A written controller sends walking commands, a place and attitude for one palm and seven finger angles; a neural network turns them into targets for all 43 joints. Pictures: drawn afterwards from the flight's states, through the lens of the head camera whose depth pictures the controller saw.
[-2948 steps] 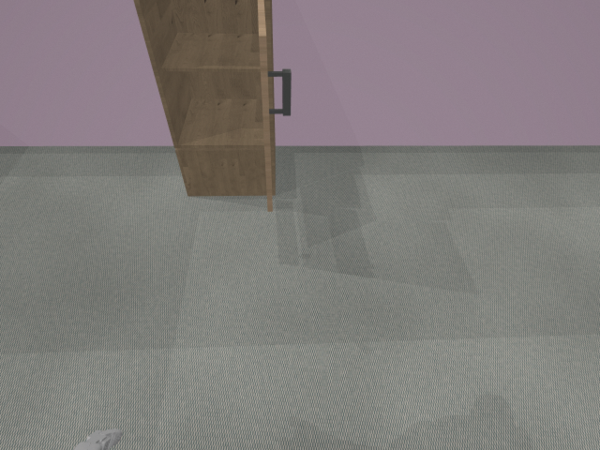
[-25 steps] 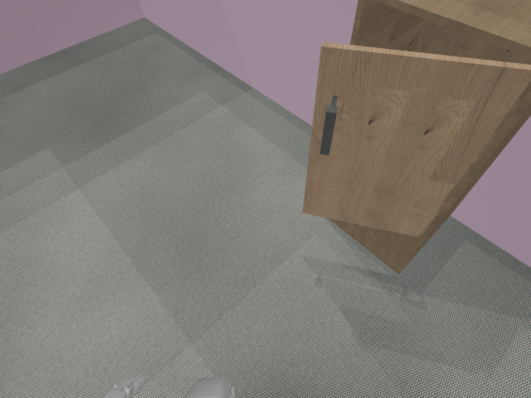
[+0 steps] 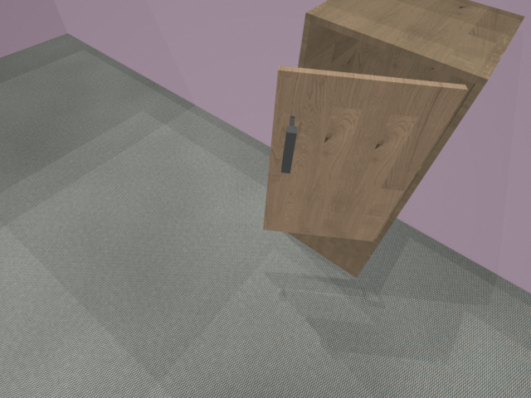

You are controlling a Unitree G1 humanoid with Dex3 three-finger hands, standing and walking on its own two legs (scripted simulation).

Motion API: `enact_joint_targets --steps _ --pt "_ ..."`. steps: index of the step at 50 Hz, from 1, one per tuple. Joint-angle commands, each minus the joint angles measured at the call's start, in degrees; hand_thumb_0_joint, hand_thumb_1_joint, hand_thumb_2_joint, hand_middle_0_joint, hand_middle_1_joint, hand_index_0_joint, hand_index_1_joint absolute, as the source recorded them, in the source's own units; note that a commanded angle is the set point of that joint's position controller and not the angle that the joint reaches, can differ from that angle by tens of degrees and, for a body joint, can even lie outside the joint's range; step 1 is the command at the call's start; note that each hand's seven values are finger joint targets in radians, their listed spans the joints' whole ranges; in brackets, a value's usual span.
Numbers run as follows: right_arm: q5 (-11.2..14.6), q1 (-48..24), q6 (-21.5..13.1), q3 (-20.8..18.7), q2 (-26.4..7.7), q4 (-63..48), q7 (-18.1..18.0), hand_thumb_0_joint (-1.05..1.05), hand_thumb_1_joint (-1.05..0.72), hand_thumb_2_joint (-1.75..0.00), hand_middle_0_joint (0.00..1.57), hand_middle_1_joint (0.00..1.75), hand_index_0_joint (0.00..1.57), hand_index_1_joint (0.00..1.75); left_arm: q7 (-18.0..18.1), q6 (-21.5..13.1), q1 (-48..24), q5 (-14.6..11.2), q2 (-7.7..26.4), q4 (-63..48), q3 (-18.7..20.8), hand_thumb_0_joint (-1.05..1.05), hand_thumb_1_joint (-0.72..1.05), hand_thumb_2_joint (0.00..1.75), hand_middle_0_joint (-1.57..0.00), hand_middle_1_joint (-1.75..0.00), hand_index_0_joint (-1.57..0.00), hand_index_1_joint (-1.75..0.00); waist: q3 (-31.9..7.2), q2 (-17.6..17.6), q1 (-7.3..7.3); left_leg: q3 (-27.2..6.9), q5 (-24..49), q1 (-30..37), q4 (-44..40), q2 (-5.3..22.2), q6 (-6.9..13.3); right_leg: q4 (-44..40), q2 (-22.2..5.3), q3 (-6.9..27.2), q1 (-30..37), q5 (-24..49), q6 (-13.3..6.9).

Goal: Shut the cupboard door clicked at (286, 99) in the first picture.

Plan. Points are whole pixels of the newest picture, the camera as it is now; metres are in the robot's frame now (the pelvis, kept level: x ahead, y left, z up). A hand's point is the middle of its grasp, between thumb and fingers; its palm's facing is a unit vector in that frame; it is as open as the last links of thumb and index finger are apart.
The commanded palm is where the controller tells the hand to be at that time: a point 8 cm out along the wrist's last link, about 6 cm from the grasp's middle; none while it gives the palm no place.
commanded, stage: take the last steps up to it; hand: left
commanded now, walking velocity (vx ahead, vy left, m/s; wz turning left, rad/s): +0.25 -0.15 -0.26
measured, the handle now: (289, 145) +0.65 -0.02 -0.04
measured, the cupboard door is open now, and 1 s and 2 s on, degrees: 32 32 32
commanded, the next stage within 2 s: come to a stop and stand still in 0.48 s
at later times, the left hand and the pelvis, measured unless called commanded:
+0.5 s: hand out of the picture +0.12 +0.09 -0.19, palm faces -0.05 -0.99 -0.13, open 7.4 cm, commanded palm none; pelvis +0.11 -0.08 -0.01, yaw -3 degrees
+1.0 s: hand (245, 326) +0.27 +0.05 -0.17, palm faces -0.08 -0.96 -0.26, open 7.4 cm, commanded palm none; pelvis +0.18 -0.14 -0.02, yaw -5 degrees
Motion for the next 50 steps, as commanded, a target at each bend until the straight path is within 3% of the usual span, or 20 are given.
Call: enact_joint_targets --steps 1,4,6,7,8,9,11,15,23,26,28,29,32,35,43,44,46,47,48,50 --pt "0.0 6.6 -0.9 -5.0 -14.6 0.1 -0.6 0.0 -0.9 -0.9 0.2 0.3 0.2 0.3 -1.1 -2.1 -6.0 0.2 1.9 -5.5 0.2 0.0 0.9 0.9 -0.2 -0.3 -0.2 -0.3 -3.3 9.6 -3.67 -12.9 6.1 9.8 -10.7 16.5 7.4 -7.0 -1.1 -2.2 -4.5 -0.2 -0.7" --pt "0.0 5.1 -1.0 -5.3 -15.4 0.9 -0.4 0.0 -0.9 -0.9 0.2 0.3 0.2 0.3 -1.7 -2.4 -4.1 0.2 2.0 -4.7 0.4 0.0 0.9 0.9 -0.2 -0.3 -0.2 -0.3 -1.9 10.2 -2.27 -11.6 2.9 4.4 -9.3 16.2 6.1 -16.1 0.0 -3.9 3.5 2.4 -1.7" --pt "0.5 2.5 -1.0 -5.2 -14.8 1.1 -0.2 0.0 -0.9 -0.9 0.2 0.3 0.2 0.3 -1.6 -2.7 2.7 0.3 3.4 -1.9 1.1 0.0 0.9 0.9 -0.2 -0.3 -0.2 -0.3 -2.6 6.3 1.56 -6.9 -3.9 -3.7 -3.2 12.6 3.1 -26.7 1.3 -5.1 16.0 10.7 -2.5" --pt "1.0 1.7 -1.1 -4.7 -11.9 0.6 0.1 0.0 -0.9 -0.9 0.2 0.3 0.2 0.3 -1.1 -3.4 7.0 0.5 6.9 -0.6 1.9 0.0 0.9 0.9 -0.2 -0.3 -0.2 -0.3 -3.2 -2.1 3.85 -1.9 -9.1 -13.2 5.5 7.5 0.6 -34.5 -4.0 2.5 26.1 6.1 -4.8" --pt "1.5 -2.6 -1.2 -3.3 -7.2 -2.1 0.4 0.0 -0.9 -0.9 0.2 0.3 0.2 0.3 -0.1 -3.9 11.7 0.8 12.8 1.0 3.0 0.0 0.9 0.9 -0.2 -0.3 -0.2 -0.3 -1.5 -18.9 6.77 4.4 -22.7 -26.1 22.0 -1.5 -2.9 -41.7 -17.3 22.8 30.3 2.5 -11.1" --pt "1.1 -6.0 -0.7 -3.5 -9.5 -3.2 0.3 0.0 -0.9 -0.9 0.2 0.3 0.2 0.3 0.7 -3.7 12.7 0.0 13.2 1.1 2.8 0.0 0.9 0.9 -0.2 -0.3 -0.2 -0.3 0.1 -13.8 7.58 -3.0 -22.3 -27.6 32.8 -0.6 -2.0 -43.8 -21.0 25.9 23.8 1.5 -15.5" --pt "1.0 -4.7 -0.6 -4.2 -9.1 -1.6 0.5 0.0 -0.9 -0.9 0.2 0.3 0.2 0.3 1.2 -4.1 6.1 0.1 9.3 -0.3 1.9 0.0 0.9 0.9 -0.2 -0.3 -0.2 -0.3 4.5 -10.8 3.5 -5.8 -14.2 -28.9 38.3 1.4 -1.9 -45.0 -17.1 21.9 17.4 -3.2 -15.7" --pt "0.4 0.4 -0.3 -3.9 -7.2 1.0 1.5 0.0 -0.9 -0.9 0.2 0.3 0.2 0.3 1.5 -6.0 1.9 -0.1 4.8 -0.7 0.0 0.0 0.9 0.9 -0.2 -0.3 -0.2 -0.3 3.0 -3.9 -1.12 -4.0 -4.3 -21.5 35.3 1.8 -3.3 -41.9 -12.0 7.0 13.7 17.6 -14.3" --pt "0.7 -3.4 -1.7 -3.0 -5.6 -1.1 1.2 0.0 -0.9 -0.9 0.2 0.3 0.2 0.3 2.0 -6.4 7.1 0.3 5.2 3.0 0.0 0.0 0.9 0.9 -0.2 -0.3 -0.2 -0.3 -1.2 -3.4 0.41 -0.9 -4.6 -18.9 15.2 -0.6 -1.8 -33.9 -11.6 6.3 26.2 44.9 -15.0" --pt "0.4 7.7 -2.5 -3.2 -7.2 2.8 0.0 0.0 -0.9 -0.9 0.2 0.3 0.2 0.3 1.9 -6.3 5.1 -0.8 4.6 3.2 -0.2 0.0 0.9 0.9 -0.2 -0.3 -0.2 -0.3 -5.6 -1.5 -5.01 0.0 9.8 2.2 1.9 -3.0 -0.5 -18.1 -6.8 2.3 19.1 51.6 -10.4" --pt "-0.4 18.1 -2.8 -4.8 -16.4 4.7 -1.0 0.0 -0.9 -0.9 0.2 0.3 0.2 0.3 1.5 -6.0 7.8 -1.5 0.2 1.4 -1.3 0.0 0.9 0.9 -0.2 -0.3 -0.2 -0.3 -11.7 17.5 -6.81 -34.2 32.9 23.4 -5.4 23.2 12.0 11.5 4.0 -2.0 -7.0 -6.2 -4.5" --pt "0.3 15.8 -2.0 -4.2 -16.3 3.9 -1.1 0.0 -0.9 -0.9 0.2 0.3 0.2 0.3 1.8 -5.6 6.3 -0.7 2.9 0.8 -0.8 0.0 0.9 0.9 -0.2 -0.3 -0.2 -0.3 -8.8 10.0 -6.01 -33.4 29.5 17.0 -7.1 25.2 15.2 18.6 1.7 3.6 -7.9 -9.3 -5.1" --pt "0.6 2.2 -2.0 -2.0 -8.9 0.4 -2.1 0.0 -0.9 -0.9 0.2 0.3 0.2 0.3 1.8 -3.7 3.4 -0.1 0.7 0.8 -0.3 0.0 0.9 0.9 -0.2 -0.3 -0.2 -0.3 3.6 11.4 -0.62 -20.4 32.4 -3.1 -9.8 17.9 11.1 13.3 -3.1 4.6 -4.9 -2.0 -1.6" --pt "0.8 -0.8 -1.3 -2.0 -9.3 0.9 -2.2 0.0 -0.9 -0.9 0.2 0.3 0.2 0.3 2.1 -1.9 6.3 -0.6 -1.1 2.0 -0.7 0.0 0.9 0.9 -0.2 -0.3 -0.2 -0.3 -2.9 8.9 1.31 -10.0 41.8 1.2 -5.8 13.2 8.9 0.3 -1.9 1.0 1.6 1.1 -0.5" --pt "1.1 -4.0 1.4 -4.9 -11.5 0.0 -0.5 0.0 -0.9 -0.9 0.2 0.3 0.2 0.3 2.5 -2.1 6.0 0.1 0.4 -0.4 0.0 0.0 0.9 0.9 -0.2 -0.3 -0.2 -0.3 -3.5 11.0 2.52 -7.8 24.8 -3.1 -0.3 9.8 5.7 -16.3 -0.1 -3.6 10.3 14.2 -1.0" --pt "1.3 -3.9 1.6 -5.1 -10.6 -0.1 -0.3 0.0 -0.9 -0.9 0.2 0.3 0.2 0.3 2.6 -2.7 7.0 0.2 2.0 -0.5 0.3 0.0 0.9 0.9 -0.2 -0.3 -0.2 -0.3 -4.5 7.9 3.07 -6.4 18.8 -3.5 3.7 7.4 3.3 -22.3 -2.0 -1.1 12.5 22.1 -1.3" --pt "2.1 -1.1 2.4 -4.5 -4.6 -1.5 0.4 0.0 -0.9 -0.9 0.2 0.3 0.2 0.3 3.1 -4.0 5.0 1.1 10.0 -1.5 1.0 0.0 0.9 0.9 -0.2 -0.3 -0.2 -0.3 -4.7 -14.8 2.18 -2.3 -18.5 -9.7 22.8 -5.6 -2.2 -33.6 -21.6 20.7 10.7 43.4 -10.0" --pt "2.1 -0.2 3.4 -4.6 -5.8 -1.4 0.4 0.0 -0.9 -0.9 0.2 0.3 0.2 0.3 3.0 -3.9 4.1 0.7 10.8 -2.2 0.7 0.0 0.9 0.9 -0.2 -0.3 -0.2 -0.3 -4.1 -10.7 2.24 -8.0 -22.4 -6.8 29.6 -4.2 -1.6 -35.7 -24.6 19.4 5.1 39.1 -13.6" --pt "1.8 -1.1 3.9 -4.5 -4.2 -1.1 0.6 0.0 -0.9 -0.9 0.2 0.3 0.2 0.3 3.2 -3.8 1.5 0.8 10.0 -2.8 0.4 0.0 0.9 0.9 -0.2 -0.3 -0.2 -0.3 -1.4 -6.1 1.19 -9.3 -19.8 -8.1 33.5 -4.5 -1.5 -36.0 -22.2 17.6 2.3 33.2 -13.7" --pt "1.6 -1.1 3.5 -4.5 -6.6 -0.2 0.5 0.0 -0.9 -0.9 0.2 0.3 0.2 0.3 3.6 -4.0 -0.9 0.6 8.4 -2.5 0.6 0.0 0.9 0.9 -0.2 -0.3 -0.2 -0.3 -2.8 -11.8 0.65 -10.1 -15.3 -14.2 38.8 -4.0 -2.4 -32.2 -19.2 16.0 9.9 42.7 -13.1"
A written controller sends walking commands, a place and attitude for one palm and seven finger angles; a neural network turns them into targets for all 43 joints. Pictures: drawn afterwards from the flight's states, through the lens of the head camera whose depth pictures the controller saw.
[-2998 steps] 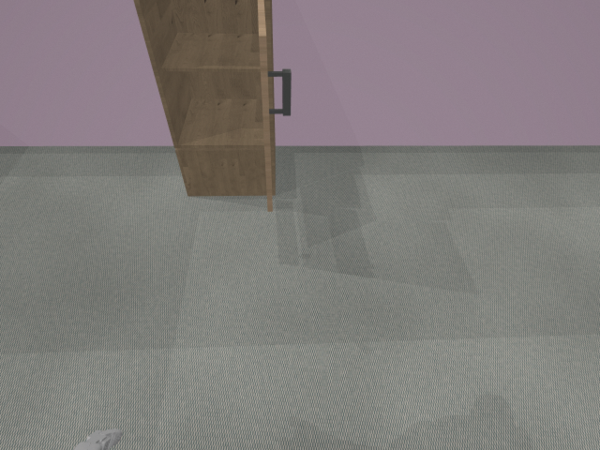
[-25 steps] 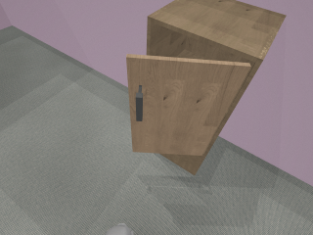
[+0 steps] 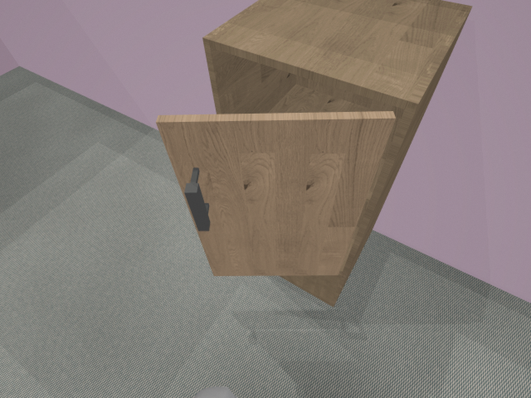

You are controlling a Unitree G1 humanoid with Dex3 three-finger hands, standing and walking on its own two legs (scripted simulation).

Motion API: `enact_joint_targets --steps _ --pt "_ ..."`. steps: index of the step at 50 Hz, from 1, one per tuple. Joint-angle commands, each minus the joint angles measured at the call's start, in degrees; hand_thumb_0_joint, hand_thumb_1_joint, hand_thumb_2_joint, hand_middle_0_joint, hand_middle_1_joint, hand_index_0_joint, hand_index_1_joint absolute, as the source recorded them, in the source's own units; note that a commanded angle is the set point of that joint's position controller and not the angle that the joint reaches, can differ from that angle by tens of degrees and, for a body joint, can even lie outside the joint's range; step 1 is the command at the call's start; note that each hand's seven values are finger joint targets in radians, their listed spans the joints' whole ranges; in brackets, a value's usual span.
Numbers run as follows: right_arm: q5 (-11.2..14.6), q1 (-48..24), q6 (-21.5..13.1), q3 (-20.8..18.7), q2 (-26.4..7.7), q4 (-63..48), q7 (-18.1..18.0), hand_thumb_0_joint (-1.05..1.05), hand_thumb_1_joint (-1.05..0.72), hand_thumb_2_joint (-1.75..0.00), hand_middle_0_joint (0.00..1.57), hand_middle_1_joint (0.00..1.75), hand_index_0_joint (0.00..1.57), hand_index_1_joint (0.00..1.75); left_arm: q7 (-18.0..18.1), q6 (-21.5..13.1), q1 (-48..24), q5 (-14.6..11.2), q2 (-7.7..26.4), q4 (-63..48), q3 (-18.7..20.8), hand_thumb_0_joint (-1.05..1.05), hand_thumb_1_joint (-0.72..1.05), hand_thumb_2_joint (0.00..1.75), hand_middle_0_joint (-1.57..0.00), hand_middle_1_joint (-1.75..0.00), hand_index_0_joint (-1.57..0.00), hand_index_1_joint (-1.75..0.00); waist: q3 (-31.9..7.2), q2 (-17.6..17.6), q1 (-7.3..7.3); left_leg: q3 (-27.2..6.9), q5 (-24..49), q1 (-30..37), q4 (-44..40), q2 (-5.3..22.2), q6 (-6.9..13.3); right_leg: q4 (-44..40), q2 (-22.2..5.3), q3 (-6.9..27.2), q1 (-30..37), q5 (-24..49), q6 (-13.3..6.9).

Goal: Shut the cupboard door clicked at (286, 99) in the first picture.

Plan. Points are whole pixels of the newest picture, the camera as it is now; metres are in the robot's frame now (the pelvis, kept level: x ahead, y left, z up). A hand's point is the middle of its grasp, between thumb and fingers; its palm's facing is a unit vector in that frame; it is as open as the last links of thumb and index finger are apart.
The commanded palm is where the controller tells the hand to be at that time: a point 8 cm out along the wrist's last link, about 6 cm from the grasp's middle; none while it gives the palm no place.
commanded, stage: come to a stop and stand still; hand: left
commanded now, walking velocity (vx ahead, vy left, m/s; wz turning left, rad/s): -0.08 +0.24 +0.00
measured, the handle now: (199, 200) +0.46 +0.16 -0.03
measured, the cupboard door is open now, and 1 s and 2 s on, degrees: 32 32 32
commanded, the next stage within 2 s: look again from close up in 0.76 s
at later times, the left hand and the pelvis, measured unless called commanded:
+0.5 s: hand out of the picture -0.02 +0.25 -0.16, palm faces +0.03 -0.96 -0.29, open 7.4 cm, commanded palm none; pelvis -0.04 +0.05 +0.00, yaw -1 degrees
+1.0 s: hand out of the picture +0.00 +0.23 -0.15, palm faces -0.03 -0.97 -0.23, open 7.3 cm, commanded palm none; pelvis -0.03 +0.05 +0.01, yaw -1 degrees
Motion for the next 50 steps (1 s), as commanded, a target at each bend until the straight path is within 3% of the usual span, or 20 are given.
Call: enact_joint_targets --steps 1,4,8,10,12,13,14,15,16,17,19,21,23,26,27,28,29,30,34,50 --pt "0.2 2.6 -0.9 -0.8 -4.3 -2.8 0.3 0.0 -0.9 -0.9 0.2 0.3 0.2 0.3 1.3 -1.5 2.1 -0.4 11.1 -2.8 2.5 0.0 0.9 0.9 -0.2 -0.3 -0.2 -0.3 -6.7 -14.9 1.04 -3.5 1.0 -6.1 15.9 -1.4 -0.9 -14.2 -16.9 14.2 8.8 37.3 -11.0" --pt "0.3 0.7 -1.3 -0.3 -4.2 -3.7 0.7 0.0 -0.9 -0.9 0.2 0.3 0.2 0.3 1.9 -1.6 4.4 -0.4 11.3 -2.6 3.0 0.0 0.9 0.9 -0.2 -0.3 -0.2 -0.3 -11.1 -13.0 2.77 -2.8 2.0 -6.5 10.5 -1.9 -2.0 -12.0 -16.9 12.0 16.5 43.7 -11.0" --pt "0.5 -1.0 -1.6 0.3 -2.9 -4.5 0.9 0.0 -0.9 -0.9 0.2 0.3 0.2 0.3 1.9 -1.4 6.2 0.0 11.8 -1.8 3.2 0.0 0.9 0.9 -0.2 -0.3 -0.2 -0.3 -11.0 -12.2 4.07 -1.1 1.6 -2.8 -0.3 -2.5 -2.0 -12.9 -16.7 12.2 16.9 39.9 -11.2" --pt "0.7 0.1 -1.9 0.4 -2.6 -4.4 0.9 0.0 -0.9 -0.9 0.2 0.3 0.2 0.3 1.7 -1.2 5.4 0.2 12.3 -1.7 3.4 0.0 0.9 0.9 -0.2 -0.3 -0.2 -0.3 -10.4 -13.4 3.52 0.1 2.8 1.2 -7.9 -2.9 -1.6 -13.7 -16.0 12.3 14.4 33.7 -10.6" --pt "0.7 4.4 -2.3 0.5 -2.1 -2.7 0.9 0.0 -0.9 -0.9 0.2 0.3 0.2 0.3 1.5 -1.0 3.0 0.1 11.8 -1.6 3.2 0.0 0.9 0.9 -0.2 -0.3 -0.2 -0.3 -10.3 -13.4 1.22 1.3 10.0 9.0 -19.9 -3.1 -1.1 -12.5 -13.8 11.0 10.1 24.5 -8.0" --pt "1.1 7.4 -4.3 -0.3 -5.5 -5.9 0.6 0.0 -0.9 -0.9 0.2 0.3 0.2 0.3 4.3 -2.4 3.8 -0.6 12.8 -2.1 2.0 0.0 0.9 0.9 -0.2 -0.3 -0.2 -0.3 -19.4 0.7 -2.93 3.9 14.6 11.7 -25.4 -2.5 -1.7 -1.2 -13.3 11.0 17.7 45.2 -5.6" --pt "0.5 5.2 -4.7 0.0 -4.1 -7.7 0.5 0.0 -0.9 -0.9 0.2 0.3 0.2 0.3 3.7 -1.6 4.8 -1.2 11.7 -4.1 1.1 0.0 0.9 0.9 -0.2 -0.3 -0.2 -0.3 -16.8 4.9 -0.53 1.2 17.6 11.8 -28.6 -0.3 0.4 2.4 -8.8 5.5 12.2 25.7 -3.7" --pt "0.0 3.8 -4.8 -0.2 -6.7 -8.3 0.5 0.0 -0.9 -0.9 0.2 0.3 0.2 0.3 3.0 -1.0 4.8 -1.5 8.3 -3.7 0.7 0.0 0.9 0.9 -0.2 -0.3 -0.2 -0.3 -13.9 14.5 0.08 -4.1 26.5 13.2 -29.8 5.3 2.5 3.5 -4.5 0.6 4.3 7.6 -2.0" --pt "-0.5 2.3 -4.1 -0.1 -7.9 -9.4 0.5 0.0 -0.9 -0.9 0.2 0.3 0.2 0.3 2.5 -0.4 5.1 -1.3 7.3 -3.6 0.2 0.0 0.9 0.9 -0.2 -0.3 -0.2 -0.3 -10.2 16.4 1.08 -6.8 33.6 11.5 -28.6 10.0 5.6 3.6 -1.7 -1.7 -0.4 -6.0 -1.2" --pt "-1.0 2.2 -3.8 0.0 -8.3 -11.1 0.5 0.0 -0.9 -0.9 0.2 0.3 0.2 0.3 2.2 0.3 5.2 -0.9 6.1 -4.3 -0.1 0.0 0.9 0.9 -0.2 -0.3 -0.2 -0.3 -6.6 13.8 1.3 -6.4 33.6 9.1 -29.3 11.9 7.8 6.3 -0.3 -2.4 -3.1 -9.2 -1.1" --pt "-0.7 0.4 -3.9 0.8 -6.4 -10.6 0.1 0.0 -0.9 -0.9 0.2 0.3 0.2 0.3 1.7 1.1 2.8 -0.6 6.2 -3.4 -0.4 0.0 0.9 0.9 -0.2 -0.3 -0.2 -0.3 1.0 14.2 0.68 -7.8 26.9 0.3 -32.9 9.5 8.2 11.2 0.5 -0.1 -1.9 -10.0 -1.0" --pt "-0.6 -0.9 -3.9 1.1 -6.7 -11.3 0.3 0.0 -0.9 -0.9 0.2 0.3 0.2 0.3 1.0 0.7 5.6 -0.7 5.6 -2.6 -0.4 0.0 0.9 0.9 -0.2 -0.3 -0.2 -0.3 4.5 6.6 2.24 -7.2 19.4 -4.1 -33.1 9.2 8.4 9.8 0.3 0.6 0.1 -5.2 -1.0" --pt "-0.4 -0.4 -4.1 1.3 -6.5 -11.0 0.1 0.0 -0.9 -0.9 0.2 0.3 0.2 0.3 0.6 -0.3 8.3 -0.7 5.0 -1.6 -0.6 0.0 0.9 0.9 -0.2 -0.3 -0.2 -0.3 2.7 0.0 3.18 -5.7 18.5 -0.6 -30.0 7.4 7.3 -0.3 0.0 1.0 2.6 1.5 -1.1" --pt "0.4 4.4 -4.6 2.1 -4.1 -9.4 0.2 0.0 -0.9 -0.9 0.2 0.3 0.2 0.3 0.7 -1.9 7.0 -0.8 7.6 -2.3 -1.1 0.0 0.9 0.9 -0.2 -0.3 -0.2 -0.3 -0.3 -5.6 -0.13 -3.4 9.1 6.6 -27.5 1.5 4.4 -12.0 -5.4 11.3 -1.1 0.6 -4.3" --pt "0.3 5.7 -4.7 2.2 -3.9 -8.5 0.2 0.0 -0.9 -0.9 0.2 0.3 0.2 0.3 0.6 -2.0 5.7 -0.9 8.1 -2.4 -1.0 0.0 0.9 0.9 -0.2 -0.3 -0.2 -0.3 -1.1 -4.9 -0.9 -3.8 8.5 8.9 -28.5 1.3 4.4 -12.3 -5.3 11.5 -2.7 -1.9 -4.8" --pt "0.2 6.8 -4.8 2.1 -4.3 -7.6 0.3 0.0 -0.9 -0.9 0.2 0.3 0.2 0.3 0.7 -2.2 5.0 -0.9 8.1 -2.4 -0.9 0.0 0.9 0.9 -0.2 -0.3 -0.2 -0.3 -2.7 -9.5 -1.11 -3.6 10.2 10.3 -28.2 1.9 4.5 -11.9 -4.2 10.3 -1.9 -2.2 -4.1" --pt "0.1 7.5 -5.0 1.8 -4.3 -7.3 0.3 0.0 -0.9 -0.9 0.2 0.3 0.2 0.3 0.8 -2.2 4.9 -0.9 7.2 -2.5 -0.9 0.0 0.9 0.9 -0.2 -0.3 -0.2 -0.3 -3.3 -10.5 -1.15 -3.7 11.1 10.9 -29.0 2.3 4.6 -11.9 -3.8 9.6 -1.4 -2.1 -3.7" --pt "0.0 7.6 -5.3 1.9 -4.6 -6.8 0.3 0.0 -0.9 -0.9 0.2 0.3 0.2 0.3 0.8 -2.1 5.1 -1.0 6.8 -2.5 -1.1 0.0 0.9 0.9 -0.2 -0.3 -0.2 -0.3 -3.1 -10.4 -0.96 -4.0 11.1 10.8 -30.3 2.7 4.7 -11.9 -3.3 8.9 -0.9 -2.1 -3.3" --pt "-0.1 5.9 -6.0 2.5 -5.0 -5.2 0.3 0.0 -0.9 -0.9 0.2 0.3 0.2 0.3 0.8 -1.7 6.9 -0.9 6.0 -1.5 -1.2 0.0 0.9 0.9 -0.2 -0.3 -0.2 -0.3 -2.1 0.6 0.76 -6.1 8.3 7.0 -36.6 4.6 4.9 -8.9 -1.7 5.7 3.2 1.9 -2.6" --pt "0.2 10.3 -6.4 3.9 -2.9 2.6 -0.4 0.0 -0.9 -0.9 0.2 0.3 0.2 0.3 1.0 -2.4 6.6 -1.5 4.8 3.6 -1.9 0.0 0.9 0.9 -0.2 -0.3 -0.2 -0.3 -1.6 -2.0 0.62 -2.9 18.9 10.0 -34.1 4.0 4.1 -11.7 -3.7 6.4 7.0 8.8 -2.8"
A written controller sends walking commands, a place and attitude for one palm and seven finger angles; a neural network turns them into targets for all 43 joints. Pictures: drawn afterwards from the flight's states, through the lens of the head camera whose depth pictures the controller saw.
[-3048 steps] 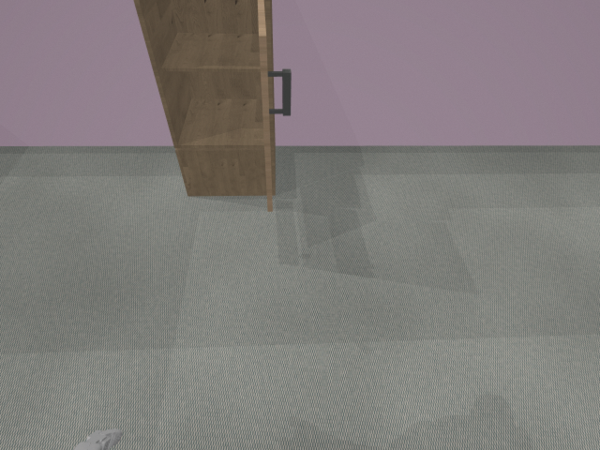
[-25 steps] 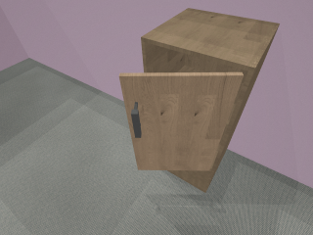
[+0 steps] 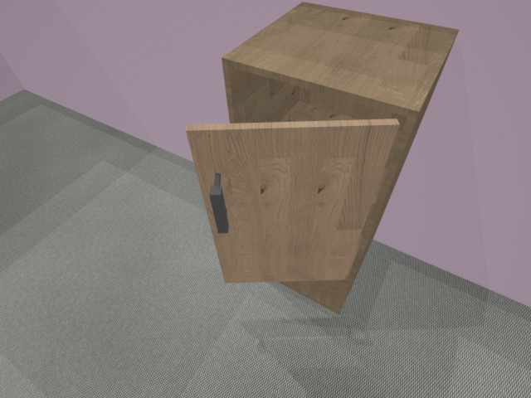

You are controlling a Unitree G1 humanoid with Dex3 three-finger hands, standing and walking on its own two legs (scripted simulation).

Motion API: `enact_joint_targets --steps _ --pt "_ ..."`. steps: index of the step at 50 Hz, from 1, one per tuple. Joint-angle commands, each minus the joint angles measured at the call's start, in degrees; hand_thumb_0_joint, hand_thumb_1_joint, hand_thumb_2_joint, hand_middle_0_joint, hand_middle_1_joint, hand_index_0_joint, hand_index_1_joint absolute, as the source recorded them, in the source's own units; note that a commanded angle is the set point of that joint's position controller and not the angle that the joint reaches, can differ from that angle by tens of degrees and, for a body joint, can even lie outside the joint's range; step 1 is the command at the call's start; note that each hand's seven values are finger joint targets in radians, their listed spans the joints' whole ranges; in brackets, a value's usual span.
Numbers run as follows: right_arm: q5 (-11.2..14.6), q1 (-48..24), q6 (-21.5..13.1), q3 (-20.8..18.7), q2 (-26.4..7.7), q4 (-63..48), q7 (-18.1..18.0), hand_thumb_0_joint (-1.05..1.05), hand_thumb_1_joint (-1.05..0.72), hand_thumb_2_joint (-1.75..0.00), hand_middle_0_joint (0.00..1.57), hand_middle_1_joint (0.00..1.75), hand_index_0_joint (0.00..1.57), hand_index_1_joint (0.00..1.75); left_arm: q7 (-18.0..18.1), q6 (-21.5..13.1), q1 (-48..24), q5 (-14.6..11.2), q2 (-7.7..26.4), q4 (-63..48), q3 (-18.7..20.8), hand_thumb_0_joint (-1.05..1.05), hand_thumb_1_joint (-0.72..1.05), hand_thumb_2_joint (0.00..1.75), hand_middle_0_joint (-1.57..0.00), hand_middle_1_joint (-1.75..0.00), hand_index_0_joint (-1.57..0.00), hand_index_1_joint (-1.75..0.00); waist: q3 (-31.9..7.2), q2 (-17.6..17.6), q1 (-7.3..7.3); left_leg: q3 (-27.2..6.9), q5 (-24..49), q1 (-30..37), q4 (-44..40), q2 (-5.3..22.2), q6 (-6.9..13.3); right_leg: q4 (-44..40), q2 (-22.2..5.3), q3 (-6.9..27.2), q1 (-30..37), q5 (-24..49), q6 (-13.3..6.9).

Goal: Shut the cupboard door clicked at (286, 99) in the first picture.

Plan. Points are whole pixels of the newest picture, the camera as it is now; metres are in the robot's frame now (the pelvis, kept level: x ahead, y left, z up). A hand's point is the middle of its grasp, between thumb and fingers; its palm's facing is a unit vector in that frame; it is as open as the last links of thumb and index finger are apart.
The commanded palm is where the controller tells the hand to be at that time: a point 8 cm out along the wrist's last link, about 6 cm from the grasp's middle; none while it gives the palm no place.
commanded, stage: look again from close up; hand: left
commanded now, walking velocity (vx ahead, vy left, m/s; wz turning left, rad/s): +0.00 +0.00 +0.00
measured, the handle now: (220, 203) +0.49 +0.12 -0.04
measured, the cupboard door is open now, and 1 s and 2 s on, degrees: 32 32 32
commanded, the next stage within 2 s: raise the hand and make a fist in 0.38 s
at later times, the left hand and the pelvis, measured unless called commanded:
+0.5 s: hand out of the picture +0.04 +0.15 -0.17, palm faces +0.02 -0.97 -0.23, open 7.3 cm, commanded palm +0.11 +0.20 -0.07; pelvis +0.02 -0.03 +0.00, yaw +1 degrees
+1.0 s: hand out of the picture +0.13 +0.18 -0.09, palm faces +0.16 -0.99 -0.02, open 5.7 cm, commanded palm +0.13 +0.22 -0.06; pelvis -0.04 -0.04 -0.11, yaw +4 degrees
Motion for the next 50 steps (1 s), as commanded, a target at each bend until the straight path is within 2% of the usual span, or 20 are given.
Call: enact_joint_targets --steps 1,23,24,25,26,27,28,29,31,32,33,35,36,37,38,40,42,46,47,50 --pt "0.3 1.4 -1.5 -0.9 -5.1 -1.5 -0.4 0.0 -0.9 -0.9 0.2 0.3 0.2 0.3 0.4 -1.4 2.2 -0.2 5.9 -1.4 1.1 0.0 0.9 0.9 -0.2 -0.3 -0.2 -0.3 1.6 -0.9 1.11 -8.3 4.2 -4.3 -6.4 8.3 -0.3 -3.6 -4.4 4.7 3.0 4.0 -2.9" --pt "0.3 0.3 -1.3 -1.1 -3.8 1.6 -1.1 0.0 -0.9 -0.9 0.2 0.3 0.2 0.3 0.7 -2.3 2.8 -0.2 5.6 1.0 1.2 0.0 0.9 0.9 -0.2 -0.3 -0.2 -0.3 0.7 -1.0 0.7 -6.4 9.8 0.0 -4.1 8.4 -1.4 -4.8 -5.0 5.2 5.0 14.6 -3.5" --pt "1.0 -6.2 -1.5 -2.0 -6.1 -2.1 -0.4 0.0 -0.9 -0.9 0.2 0.3 0.2 0.3 3.1 -3.3 9.4 0.2 7.5 3.7 2.0 0.0 0.9 0.9 -0.2 -0.3 -0.2 -0.3 1.6 -9.3 3.73 -3.9 9.6 -6.4 9.1 9.3 -2.8 -3.2 -8.6 6.6 7.3 39.8 0.0" --pt "0.8 1.1 -12.7 -5.2 -18.3 -18.1 -8.2 0.0 -0.9 -0.9 0.2 0.3 0.2 0.3 2.9 -20.8 -43.1 -7.9 42.6 -84.7 25.9 0.0 0.9 0.9 -0.2 -0.3 -0.2 -0.3 -20.7 -1.8 -5.31 -2.9 24.9 15.5 13.8 7.5 -1.2 5.2 -3.9 5.8 6.5 26.2 -0.6" --pt "3.9 -7.9 -15.8 -0.9 -9.2 -17.9 -7.3 0.0 -0.9 -0.9 0.2 0.3 0.2 0.3 3.1 -14.5 -3.9 -7.9 10.3 -63.9 2.1 0.0 0.9 0.9 -0.22 -0.32 -0.22 -0.32 -24.9 17.3 -1.45 -4.4 27.9 8.3 9.7 2.3 -0.9 12.1 1.0 0.9 5.1 18.2 -1.4" --pt "2.3 -8.5 -17.5 -1.3 -10.4 -17.5 -6.2 0.0 -0.9 -0.9 0.2 0.3 0.2 0.3 5.5 -12.1 -4.0 -10.1 10.4 -65.7 6.0 0.0 0.9 0.9 -0.24 -0.34 -0.24 -0.34 -25.1 18.8 2.03 -4.6 33.4 8.7 6.4 3.8 -2.2 5.6 0.9 -2.3 2.8 10.1 -2.1" --pt "3.1 -8.1 -18.1 -1.7 -7.1 -16.6 -4.4 0.0 -0.9 -0.9 0.2 0.3 0.2 0.3 4.6 -6.3 9.8 -10.4 -5.2 -51.8 -1.4 0.0 0.9 0.9 -0.25 -0.36 -0.25 -0.36 -13.8 9.3 -0.35 -6.4 28.0 1.4 4.3 4.7 -2.4 4.0 0.1 -4.1 -0.9 6.9 -1.3" --pt "3.5 -7.1 -18.9 -3.6 -11.0 -19.5 -3.7 0.0 -0.9 -0.9 0.2 0.3 0.2 0.3 4.8 -8.8 -2.8 -10.9 1.3 -59.9 1.8 0.0 0.9 0.9 -0.27 -0.38 -0.27 -0.38 -5.9 5.2 -1.97 -7.8 17.3 -4.9 6.6 3.8 -2.5 3.6 -0.2 -2.8 -3.7 7.9 -1.1" --pt "1.8 -7.5 -19.4 -4.7 -10.9 -21.8 -3.2 0.0 -0.9 -0.9 0.2 0.3 0.2 0.3 2.3 -14.7 1.6 -10.3 4.4 -50.8 8.0 0.0 0.9 0.9 -0.31 -0.42 -0.31 -0.42 1.5 -9.3 -1.78 -7.6 6.7 -16.2 11.3 1.8 -2.0 4.5 -0.6 -3.3 -11.9 1.4 -0.3" --pt "1.8 -8.2 -19.5 -5.0 -10.3 -23.8 -2.4 0.0 -0.9 -0.9 0.2 0.3 0.2 0.3 -0.1 -17.6 8.4 -11.0 3.6 -43.4 9.7 0.0 0.9 0.9 -0.33 -0.44 -0.33 -0.44 4.0 -13.8 0.18 -7.6 1.9 -22.0 13.5 1.0 -2.3 4.4 -1.6 -1.1 -13.9 -4.7 0.1" --pt "1.4 -8.5 -19.7 -5.0 -9.6 -25.4 -1.6 0.0 -0.9 -0.9 0.2 0.3 0.2 0.3 -3.1 -21.6 13.1 -12.3 0.5 -39.8 8.7 0.0 0.9 0.9 -0.35 -0.46 -0.35 -0.46 3.7 -20.2 1.27 -7.8 -1.1 -26.9 16.5 0.7 -2.6 6.8 -1.9 -0.3 -15.8 -8.1 0.4" --pt "0.7 -9.3 -19.9 -6.0 -9.7 -28.9 0.1 0.0 -0.9 -0.9 0.2 0.3 0.2 0.3 -10.2 -30.7 20.1 -14.8 -0.7 -40.1 10.0 0.0 0.9 0.9 -0.38 -0.5 -0.38 -0.5 -3.0 -23.7 4.17 -7.0 -2.9 -33.7 22.7 -0.3 -3.4 13.3 -2.3 1.9 -15.0 -5.5 0.3" --pt "0.7 -10.0 -19.7 -6.2 -10.0 -30.4 0.8 0.0 -0.9 -0.9 0.2 0.3 0.2 0.3 -14.2 -34.7 20.8 -16.0 0.1 -40.8 10.5 0.0 0.9 0.9 -0.4 -0.52 -0.4 -0.52 -6.5 -21.8 4.76 -6.5 -3.4 -36.3 25.8 -0.9 -3.8 16.1 -2.9 3.9 -14.0 -2.4 0.3" --pt "1.0 -9.7 -19.2 -6.8 -10.2 -31.3 1.7 0.0 -0.9 -0.9 0.2 0.3 0.2 0.3 -17.9 -38.0 21.5 -16.2 3.3 -38.9 13.9 0.0 0.9 0.9 -0.42 -0.54 -0.42 -0.54 -9.9 -16.3 5.68 -6.2 -2.3 -37.5 28.5 -1.1 -4.1 19.7 -3.3 4.8 -13.2 1.5 -0.6" --pt "1.0 -10.6 -19.1 -6.8 -10.7 -33.0 2.3 0.0 -0.9 -0.9 0.2 0.3 0.2 0.3 -21.5 -40.9 18.2 -16.2 4.7 -40.7 13.5 0.0 0.9 0.9 -0.44 -0.56 -0.44 -0.56 -13.0 -10.6 5.1 -5.7 -2.3 -39.9 31.8 -1.4 -4.1 22.7 -3.8 6.0 -14.1 2.5 -1.2" --pt "1.4 -12.6 -18.1 -6.8 -10.8 -36.5 2.1 0.0 -0.9 -0.9 0.2 0.3 0.2 0.3 -23.7 -40.8 13.7 -16.1 9.4 -46.1 16.5 0.0 0.9 0.9 -0.47 -0.6 -0.47 -0.6 -17.2 -1.6 6.26 -4.1 -4.3 -44.1 35.8 -1.9 -3.1 24.8 -3.8 9.0 -16.5 -3.2 -1.7" --pt "1.3 -13.3 -17.5 -6.7 -10.8 -39.8 1.7 0.0 -0.9 -0.9 0.2 0.3 0.2 0.3 -22.7 -39.4 5.2 -17.5 12.1 -55.3 17.7 0.0 0.9 0.9 -0.51 -0.64 -0.51 -0.64 -19.6 3.1 5.6 -4.5 -6.6 -45.6 37.9 -1.6 -2.4 25.3 -3.0 9.9 -20.0 -13.0 -2.2" --pt "1.1 -11.6 -17.7 -5.8 -10.1 -41.5 0.2 0.0 -0.9 -0.9 0.2 0.3 0.2 0.3 -17.8 -42.0 -5.0 -19.2 11.3 -77.0 15.1 0.0 0.9 0.9 -0.58 -0.72 -0.58 -0.72 -25.8 7.4 1.68 -6.0 -8.4 -42.3 40.5 0.0 -1.1 26.5 -0.7 7.6 -25.5 -19.8 -2.0" --pt "0.9 -11.2 -17.8 -5.5 -10.5 -41.1 -0.5 0.0 -0.9 -0.9 0.2 0.3 0.2 0.3 -16.9 -42.8 -8.8 -19.0 11.0 -82.3 13.0 0.0 0.9 0.9 -0.6 -0.74 -0.6 -0.74 -26.3 4.5 -0.37 -7.1 -8.9 -42.4 41.2 0.7 -0.6 27.7 0.1 6.5 -27.7 -19.8 -1.9" --pt "1.0 -9.5 -18.0 -4.8 -11.4 -39.4 -1.5 0.0 -0.9 -0.9 0.2 0.3 0.2 0.3 -17.3 -41.5 -4.1 -17.6 7.5 -80.5 7.0 0.0 0.9 0.9 -0.66 -0.8 -0.66 -0.8 -23.4 4.2 -2.43 -8.7 -10.5 -43.4 41.4 1.3 -0.5 29.5 1.2 3.5 -31.8 -19.1 -2.0"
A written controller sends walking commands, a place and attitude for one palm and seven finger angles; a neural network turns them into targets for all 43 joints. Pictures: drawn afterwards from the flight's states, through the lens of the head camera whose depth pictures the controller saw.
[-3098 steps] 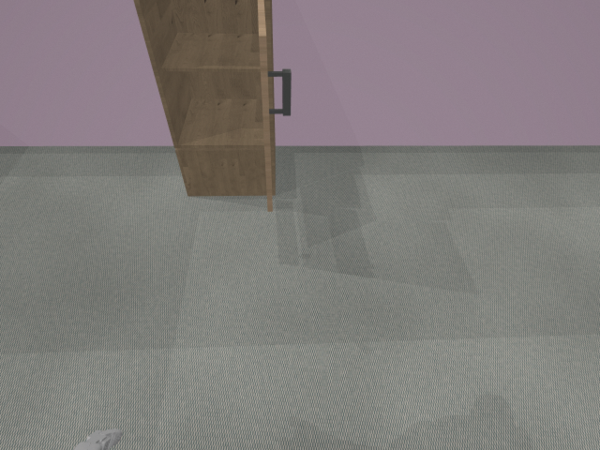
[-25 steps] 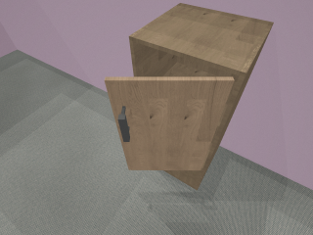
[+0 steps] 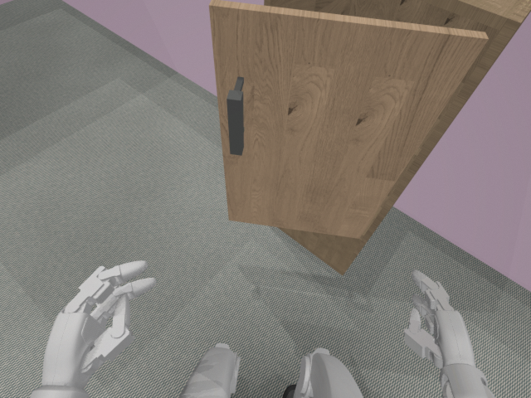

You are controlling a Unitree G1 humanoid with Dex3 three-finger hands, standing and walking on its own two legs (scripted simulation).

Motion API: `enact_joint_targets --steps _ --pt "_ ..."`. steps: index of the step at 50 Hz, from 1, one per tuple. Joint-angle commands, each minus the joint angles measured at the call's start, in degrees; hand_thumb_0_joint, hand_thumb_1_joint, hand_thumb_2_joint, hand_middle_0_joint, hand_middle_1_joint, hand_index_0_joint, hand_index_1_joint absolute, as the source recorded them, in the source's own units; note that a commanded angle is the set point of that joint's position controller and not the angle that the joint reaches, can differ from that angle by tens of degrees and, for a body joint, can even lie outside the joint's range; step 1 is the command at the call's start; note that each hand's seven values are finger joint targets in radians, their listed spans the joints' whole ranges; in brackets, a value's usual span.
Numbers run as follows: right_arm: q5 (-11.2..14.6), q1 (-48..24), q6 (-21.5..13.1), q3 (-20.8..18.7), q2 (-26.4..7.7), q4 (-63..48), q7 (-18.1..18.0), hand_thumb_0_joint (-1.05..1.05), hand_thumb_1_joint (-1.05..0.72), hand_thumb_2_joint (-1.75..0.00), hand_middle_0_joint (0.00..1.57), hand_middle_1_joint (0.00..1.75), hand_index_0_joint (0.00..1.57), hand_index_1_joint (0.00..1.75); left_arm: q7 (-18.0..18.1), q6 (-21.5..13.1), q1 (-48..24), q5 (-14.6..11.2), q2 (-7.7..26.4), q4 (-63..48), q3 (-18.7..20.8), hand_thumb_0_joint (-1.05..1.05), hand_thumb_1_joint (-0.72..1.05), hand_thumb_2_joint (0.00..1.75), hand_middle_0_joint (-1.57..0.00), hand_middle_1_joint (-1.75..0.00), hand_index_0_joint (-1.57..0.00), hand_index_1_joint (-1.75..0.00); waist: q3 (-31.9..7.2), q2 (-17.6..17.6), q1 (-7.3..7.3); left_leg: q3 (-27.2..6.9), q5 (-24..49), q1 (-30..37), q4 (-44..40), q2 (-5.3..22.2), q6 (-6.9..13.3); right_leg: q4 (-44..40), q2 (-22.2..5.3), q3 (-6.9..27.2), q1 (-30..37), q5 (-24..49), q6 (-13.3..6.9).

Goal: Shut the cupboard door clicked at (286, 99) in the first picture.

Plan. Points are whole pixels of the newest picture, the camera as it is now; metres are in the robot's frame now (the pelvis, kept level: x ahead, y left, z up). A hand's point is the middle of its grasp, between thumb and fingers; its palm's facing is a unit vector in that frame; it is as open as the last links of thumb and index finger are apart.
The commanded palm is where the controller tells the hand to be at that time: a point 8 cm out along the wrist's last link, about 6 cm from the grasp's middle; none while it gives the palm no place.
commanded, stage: raise the hand and make a fist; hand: left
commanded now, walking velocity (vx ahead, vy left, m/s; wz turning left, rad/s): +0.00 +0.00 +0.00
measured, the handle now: (238, 117) +0.55 +0.12 +0.07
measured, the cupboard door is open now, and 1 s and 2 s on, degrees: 32 32 32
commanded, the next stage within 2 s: bring the fist close to the handle in 1.40 s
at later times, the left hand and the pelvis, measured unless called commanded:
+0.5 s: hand (126, 296) +0.23 +0.21 +0.05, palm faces -0.04 -1.00 -0.03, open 3.5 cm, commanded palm +0.20 +0.26 +0.06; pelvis +0.01 +0.04 +0.00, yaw -1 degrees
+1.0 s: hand (126, 268) +0.25 +0.21 +0.08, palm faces -0.01 -1.00 -0.05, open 3.1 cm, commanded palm +0.23 +0.26 +0.07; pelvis +0.03 +0.02 +0.02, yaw -1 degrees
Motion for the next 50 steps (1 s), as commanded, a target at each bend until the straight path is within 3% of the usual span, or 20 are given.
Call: enact_joint_targets --steps 1,2,3,6,7,9,11,13,15,18,21,23,27,29,33,37,39,43,47,50 --pt "0.5 3.0 -2.7 -0.4 -6.1 -5.7 -1.7 0.0 -0.9 -0.9 0.2 0.3 0.2 0.3 -0.4 -5.7 -14.5 -0.2 5.4 -24.2 -3.9 0.0 0.9 0.9 -0.68 -0.82 -0.68 -0.82 -14.4 6.6 -6.52 -0.9 6.1 2.4 -8.7 -0.8 2.8 -13.8 0.9 9.7 9.8 -4.2 2.1" --pt "0.7 2.6 -2.5 0.1 -6.4 -5.5 -2.2 0.0 -0.9 -0.9 0.2 0.3 0.2 0.3 -1.3 -3.4 -13.6 0.1 6.0 -21.3 -4.0 0.0 0.9 0.9 -0.69 -0.84 -0.69 -0.84 -13.1 7.0 -6.38 -0.9 6.0 1.4 -8.4 -0.9 3.0 -13.7 1.0 9.3 9.3 -4.2 1.9" --pt "1.1 3.6 -2.1 0.0 -6.5 -5.2 -2.3 0.0 -0.9 -0.9 0.2 0.3 0.2 0.3 -2.0 -0.3 -10.9 0.4 6.1 -16.8 -3.8 0.0 0.9 0.9 -0.71 -0.86 -0.71 -0.86 -12.2 4.3 -6.35 -1.3 5.0 0.2 -9.2 -0.9 2.6 -14.1 0.8 8.5 9.6 -5.0 2.3" --pt "2.7 2.7 -0.3 0.1 -6.3 -7.6 -2.5 0.0 -0.9 -0.9 0.2 0.3 0.2 0.3 -3.5 10.4 -3.4 0.5 5.9 -11.4 -2.6 0.0 0.9 0.9 -0.77 -0.92 -0.77 -0.92 -12.6 0.1 -3.11 -1.4 3.1 -1.1 -12.8 -1.2 2.4 -16.0 0.4 7.9 13.2 -7.7 2.8" --pt "3.0 1.8 0.4 0.0 -5.8 -8.1 -2.5 0.0 -0.9 -0.9 0.2 0.3 0.2 0.3 -3.1 13.6 -0.9 0.2 7.4 -9.5 0.5 0.0 0.9 0.9 -0.79 -0.94 -0.79 -0.94 -13.4 0.0 -1.21 -1.2 3.8 -0.8 -14.0 -1.4 2.2 -16.3 0.5 7.6 15.2 -7.7 2.6" --pt "2.9 1.0 1.3 0.2 -5.0 -10.0 -2.5 0.0 -0.9 -0.9 0.2 0.3 0.2 0.3 -1.0 16.6 -1.6 -0.9 8.3 -14.6 3.6 0.0 0.9 0.9 -0.82 -0.98 -0.82 -0.98 -15.9 -0.4 0.41 -1.3 5.8 1.0 -15.8 -1.7 1.9 -15.8 0.3 6.5 17.7 -5.2 2.8" --pt "2.2 0.7 1.3 0.4 -3.9 -10.5 -2.4 0.0 -0.9 -0.9 0.2 0.3 0.2 0.3 2.9 15.4 -2.7 -1.5 8.7 -20.4 6.4 0.0 0.9 0.9 -0.86 -1.02 -0.86 -1.02 -16.9 0.8 1.45 -1.6 8.3 2.9 -17.1 -1.5 1.5 -14.5 0.6 4.9 18.5 -1.9 2.5" --pt "1.2 1.1 0.6 0.8 -3.3 -10.2 -2.2 0.0 -0.9 -0.9 0.2 0.3 0.2 0.3 6.8 10.8 -3.6 -0.9 8.7 -26.3 6.8 0.0 0.9 0.9 -0.9 -1.06 -0.9 -1.06 -18.1 3.9 1.89 -2.2 11.9 5.5 -17.7 -1.0 1.1 -12.0 1.1 3.2 17.6 2.6 1.7" --pt "0.4 2.6 0.3 0.9 -3.3 -8.9 -1.6 0.0 -0.9 -0.9 0.2 0.3 0.2 0.3 8.9 6.2 -2.7 0.4 6.0 -25.7 3.3 0.0 0.9 0.9 -0.93 -1.1 -0.93 -1.1 -15.8 3.8 0.17 -2.3 13.5 6.1 -16.9 -0.6 0.7 -10.4 1.5 2.1 14.0 4.7 1.6" --pt "-0.1 3.4 -0.1 1.0 -4.8 -7.5 -1.1 0.0 -0.9 -0.9 0.2 0.3 0.2 0.3 7.7 2.0 -5.0 2.5 3.5 -21.7 -2.6 0.0 0.9 0.9 -0.99 -1.16 -0.99 -1.16 -10.5 4.5 -3.36 -3.2 8.1 3.9 -15.9 -0.4 0.7 -9.8 1.3 1.9 7.6 0.8 1.6" --pt "0.7 4.4 -0.3 0.6 -6.4 -8.0 -1.3 0.0 -0.9 -0.9 0.2 0.3 0.2 0.3 3.8 2.8 -4.0 3.2 3.2 -18.2 -6.0 0.0 0.9 0.9 -1.04 -1.22 -1.04 -1.22 -8.7 5.1 -4.45 -4.2 1.4 3.1 -17.0 -0.5 0.7 -10.7 1.1 2.4 5.8 -2.6 1.5" --pt "1.3 4.8 -0.2 0.3 -6.9 -9.0 -1.6 0.0 -0.9 -0.9 0.2 0.3 0.2 0.3 2.0 5.1 -3.6 2.9 5.5 -18.8 -4.4 0.0 0.9 0.9 -1.08 -1.26 -1.08 -1.26 -11.3 5.2 -3.53 -4.4 2.1 4.0 -17.7 -0.7 0.8 -11.1 1.0 2.6 8.0 -1.5 1.5" --pt "1.3 4.6 1.0 0.1 -6.2 -10.2 -2.1 0.0 -0.9 -0.9 0.2 0.3 0.2 0.3 3.5 7.5 -2.1 1.2 11.7 -25.5 4.4 0.0 0.9 0.9 -1.15 -1.34 -1.15 -1.34 -17.7 7.9 0.08 -3.6 12.1 8.0 -18.5 -1.0 -0.1 -10.4 1.6 2.1 13.9 4.8 1.1" --pt "1.1 4.8 1.8 0.2 -5.0 -10.5 -2.1 0.0 -0.9 -0.9 0.2 0.3 0.2 0.3 5.4 6.9 -1.3 0.0 9.5 -28.2 4.6 0.0 0.9 0.9 -1.19 -1.38 -1.19 -1.38 -18.6 8.1 0.26 -3.2 18.7 10.4 -18.3 -0.8 -0.8 -10.0 1.7 1.5 15.4 9.1 1.2" --pt "0.6 5.6 2.8 0.3 -4.8 -9.6 -1.4 0.0 -0.9 -0.9 0.2 0.3 0.2 0.3 7.0 5.7 0.2 0.5 5.2 -25.3 1.1 0.0 0.9 0.9 -1.26 -1.46 -1.26 -1.46 -16.2 7.8 -1.62 -2.9 24.8 10.9 -16.1 -0.3 -1.2 -9.4 2.0 0.9 13.3 12.9 1.6" --pt "0.9 5.9 3.7 0.5 -6.2 -9.6 -1.3 0.0 -0.9 -0.9 0.2 0.3 0.2 0.3 3.2 8.2 -1.4 2.4 3.9 -16.6 -3.3 0.0 0.9 0.9 -1.3 -1.5 -1.3 -1.5 -9.0 2.8 -4.59 -3.0 15.2 5.8 -16.0 -0.3 0.1 -11.7 2.0 1.3 10.9 8.1 1.7" --pt "1.4 5.8 3.6 0.4 -6.6 -10.4 -1.6 0.0 -0.9 -0.9 0.2 0.3 0.2 0.3 1.3 9.3 -3.8 2.6 6.0 -17.2 -2.7 0.0 0.9 0.9 -1.3 -1.5 -1.3 -1.5 -9.9 3.2 -4.41 -2.7 11.8 5.6 -16.3 -0.6 0.5 -12.9 1.7 2.2 11.8 5.8 1.8" --pt "1.2 5.6 3.3 0.6 -5.7 -11.0 -2.3 0.0 -0.9 -0.9 0.2 0.3 0.2 0.3 1.0 8.4 -6.9 0.2 11.8 -25.3 5.0 0.0 0.9 0.9 -1.3 -1.5 -1.3 -1.5 -19.9 6.9 -1.41 -1.7 19.1 9.4 -15.7 -1.1 0.6 -11.9 1.5 3.3 18.3 12.5 1.4" --pt "0.9 5.3 3.1 1.1 -4.4 -9.8 -2.3 0.0 -0.9 -0.9 0.2 0.3 0.2 0.3 3.3 5.6 -4.7 -1.8 11.0 -25.7 7.2 0.0 0.9 0.9 -1.3 -1.5 -1.3 -1.5 -19.2 6.9 -0.79 -1.3 22.2 9.5 -15.4 -1.1 0.3 -11.5 1.8 3.1 19.4 15.4 1.5" --pt "1.0 5.5 3.5 1.0 -4.8 -8.8 -1.7 0.0 -0.9 -0.9 0.2 0.3 0.2 0.3 3.0 6.3 -3.4 -1.1 7.2 -19.6 3.4 0.0 0.9 0.9 -1.3 -1.5 -1.3 -1.5 -14.3 6.1 -2.6 -0.9 19.3 7.1 -15.2 -1.0 0.4 -12.5 1.5 3.0 17.2 13.5 1.9"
